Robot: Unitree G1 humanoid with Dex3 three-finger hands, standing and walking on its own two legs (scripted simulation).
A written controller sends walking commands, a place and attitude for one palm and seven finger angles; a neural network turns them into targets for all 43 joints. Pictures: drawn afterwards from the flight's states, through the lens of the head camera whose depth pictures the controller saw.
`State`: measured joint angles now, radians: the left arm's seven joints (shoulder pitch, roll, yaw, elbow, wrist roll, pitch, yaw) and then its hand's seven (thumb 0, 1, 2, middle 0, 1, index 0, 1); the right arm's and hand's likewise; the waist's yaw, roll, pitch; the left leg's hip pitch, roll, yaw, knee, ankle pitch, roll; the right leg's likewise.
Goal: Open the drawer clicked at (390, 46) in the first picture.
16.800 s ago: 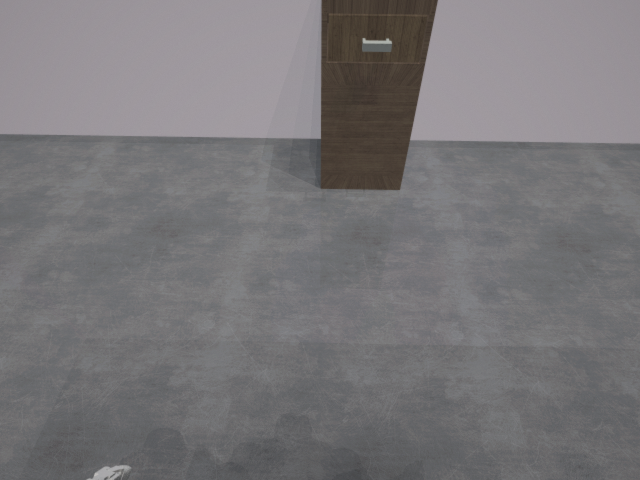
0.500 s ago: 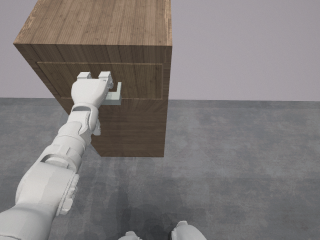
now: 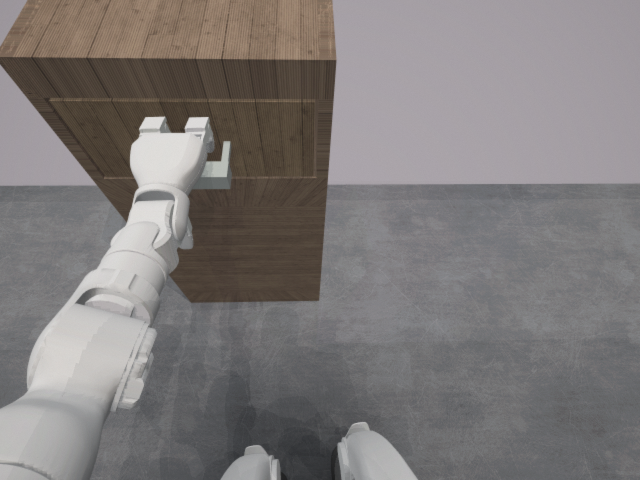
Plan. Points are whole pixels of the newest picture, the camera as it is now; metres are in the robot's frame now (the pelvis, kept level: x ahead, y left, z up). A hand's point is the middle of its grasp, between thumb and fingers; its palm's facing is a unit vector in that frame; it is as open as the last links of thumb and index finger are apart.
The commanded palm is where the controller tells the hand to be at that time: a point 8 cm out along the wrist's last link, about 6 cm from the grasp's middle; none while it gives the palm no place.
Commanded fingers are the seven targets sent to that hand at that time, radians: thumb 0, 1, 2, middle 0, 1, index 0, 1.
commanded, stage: lower the fingers behind the handle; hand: left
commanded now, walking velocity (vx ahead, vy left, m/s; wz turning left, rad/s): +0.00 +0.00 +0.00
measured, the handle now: (195, 161) +0.56 +0.13 +0.00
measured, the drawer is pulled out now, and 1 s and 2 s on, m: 0.00 0.00 0.00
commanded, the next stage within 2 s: lift the fingers back up to retry in 0.46 s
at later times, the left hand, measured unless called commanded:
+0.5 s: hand (183, 181) +0.51 +0.14 +0.01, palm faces -0.02 +0.01 -1.00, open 13.9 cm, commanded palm +0.49 +0.16 +0.04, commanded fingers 0.00 -0.50 0.30 -0.30 -1.20 -0.30 -1.20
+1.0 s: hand (166, 177) +0.51 +0.16 +0.04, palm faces -0.03 -0.03 -1.00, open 13.9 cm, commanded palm +0.49 +0.16 +0.10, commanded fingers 0.00 -0.50 0.30 -0.30 -1.20 -0.30 -1.20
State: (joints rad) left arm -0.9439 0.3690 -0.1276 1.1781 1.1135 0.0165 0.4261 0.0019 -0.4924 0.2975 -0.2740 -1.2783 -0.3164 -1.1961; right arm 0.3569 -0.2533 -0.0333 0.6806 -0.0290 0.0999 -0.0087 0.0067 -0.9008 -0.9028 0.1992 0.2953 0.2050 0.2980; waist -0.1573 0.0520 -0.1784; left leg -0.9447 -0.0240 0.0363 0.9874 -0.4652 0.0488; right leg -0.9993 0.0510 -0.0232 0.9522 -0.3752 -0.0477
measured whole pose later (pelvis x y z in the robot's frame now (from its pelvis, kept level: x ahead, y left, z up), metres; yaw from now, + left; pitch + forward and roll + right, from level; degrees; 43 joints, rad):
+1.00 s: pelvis +0.01 +0.01 +0.02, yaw +0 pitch +22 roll -1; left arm -0.89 0.39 -0.12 1.10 1.08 -0.02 0.39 0.00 -0.49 0.30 -0.31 -1.21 -0.32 -1.20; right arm 0.38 -0.25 -0.04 0.69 -0.01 0.10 -0.02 0.01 -0.90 -0.90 0.20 0.30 0.21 0.30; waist -0.14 0.06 -0.14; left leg -0.83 -0.03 0.03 0.88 -0.43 0.05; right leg -0.88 0.05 -0.02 0.84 -0.33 -0.04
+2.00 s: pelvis +0.03 -0.01 +0.04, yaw +0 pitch +18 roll +0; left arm -0.83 0.35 -0.12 1.08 1.08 0.02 0.37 0.00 -0.49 0.30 -0.31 -1.20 -0.32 -1.20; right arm 0.33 -0.25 -0.06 0.69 -0.01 0.14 -0.02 0.01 -0.90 -0.90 0.20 0.30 0.20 0.30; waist -0.12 0.06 -0.13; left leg -0.65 -0.02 0.04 0.73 -0.40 0.04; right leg -0.72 0.06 0.00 0.73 -0.32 -0.06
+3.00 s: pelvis +0.03 +0.00 +0.04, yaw +0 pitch +18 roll +0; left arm -0.83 0.30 -0.14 1.05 1.10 0.01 0.40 0.00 -0.49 0.30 -0.32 -1.20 -0.32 -1.20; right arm 0.32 -0.23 -0.05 0.69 -0.02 0.13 0.00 0.01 -0.90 -0.90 0.20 0.30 0.20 0.30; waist -0.10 0.06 -0.15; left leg -0.65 -0.03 0.04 0.74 -0.41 0.05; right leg -0.71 0.05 0.00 0.73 -0.33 -0.04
